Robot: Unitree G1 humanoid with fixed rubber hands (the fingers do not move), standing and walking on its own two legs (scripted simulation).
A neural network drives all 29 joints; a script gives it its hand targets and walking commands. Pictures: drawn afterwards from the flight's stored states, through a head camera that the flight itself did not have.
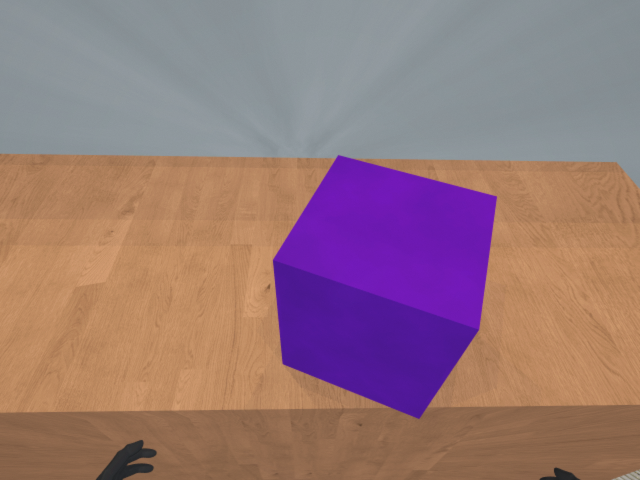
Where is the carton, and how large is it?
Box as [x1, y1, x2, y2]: [273, 155, 496, 418]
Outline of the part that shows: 338,155 273,259 282,362 288,366 419,418 478,330 496,196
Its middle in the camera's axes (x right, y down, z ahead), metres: +0.08 +0.07 +0.54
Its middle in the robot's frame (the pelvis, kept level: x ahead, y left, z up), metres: +0.36 -0.06 +0.03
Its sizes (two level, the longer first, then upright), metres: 0.210 0.200 0.250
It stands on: a pedestal, 0.66 m high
